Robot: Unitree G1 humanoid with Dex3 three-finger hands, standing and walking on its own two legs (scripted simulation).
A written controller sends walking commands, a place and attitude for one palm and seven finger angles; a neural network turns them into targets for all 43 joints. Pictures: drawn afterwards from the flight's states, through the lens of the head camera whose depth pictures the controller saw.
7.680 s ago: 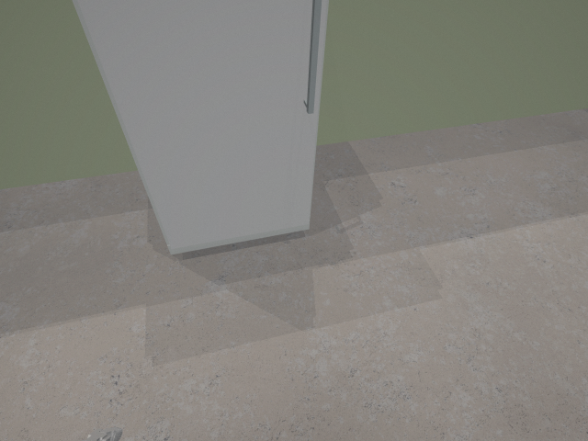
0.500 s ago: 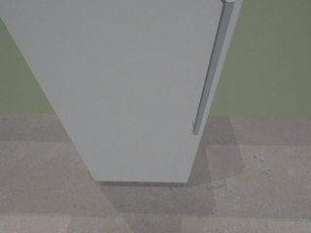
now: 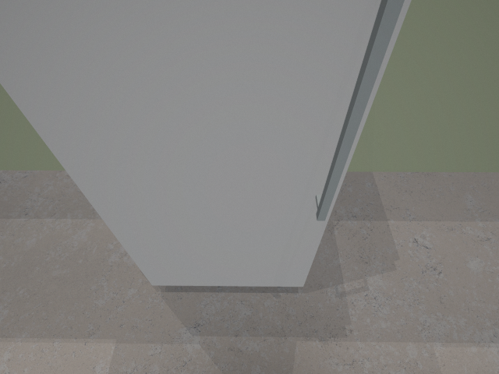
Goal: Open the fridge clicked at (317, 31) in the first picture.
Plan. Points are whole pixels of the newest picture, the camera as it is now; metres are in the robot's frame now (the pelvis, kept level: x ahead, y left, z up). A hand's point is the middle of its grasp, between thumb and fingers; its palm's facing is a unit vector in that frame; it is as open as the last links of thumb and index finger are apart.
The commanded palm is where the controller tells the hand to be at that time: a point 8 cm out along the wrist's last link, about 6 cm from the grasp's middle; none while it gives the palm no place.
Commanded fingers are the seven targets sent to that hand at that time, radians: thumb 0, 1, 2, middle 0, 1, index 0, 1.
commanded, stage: come to a stop and stand still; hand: right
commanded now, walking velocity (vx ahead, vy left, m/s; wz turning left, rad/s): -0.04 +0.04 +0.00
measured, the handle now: (342, 134) +0.46 -0.13 +0.13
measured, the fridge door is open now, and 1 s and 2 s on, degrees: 0 0 0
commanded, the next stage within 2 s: look again from close up in 1.10 s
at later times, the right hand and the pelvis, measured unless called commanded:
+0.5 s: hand out of the picture -0.01 -0.20 -0.16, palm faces +0.02 +0.97 -0.23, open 7.4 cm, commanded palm none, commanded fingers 0.00 -0.90 -0.90 0.20 0.30 0.20 0.30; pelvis -0.06 -0.02 +0.00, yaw +0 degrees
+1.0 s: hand out of the picture -0.12 -0.21 -0.17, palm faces +0.04 +0.99 -0.16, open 7.4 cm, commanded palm none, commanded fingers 0.00 -0.90 -0.90 0.20 0.30 0.20 0.30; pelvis -0.08 -0.05 +0.01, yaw -1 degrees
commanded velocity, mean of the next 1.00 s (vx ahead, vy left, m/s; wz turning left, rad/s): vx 0.00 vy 0.00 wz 0.00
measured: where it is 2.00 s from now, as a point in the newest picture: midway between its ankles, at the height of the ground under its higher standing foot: outside the picture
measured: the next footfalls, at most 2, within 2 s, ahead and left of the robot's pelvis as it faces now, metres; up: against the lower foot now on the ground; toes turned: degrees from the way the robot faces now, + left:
left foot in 0.08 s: +0.00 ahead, +0.10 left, +0.00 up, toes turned +0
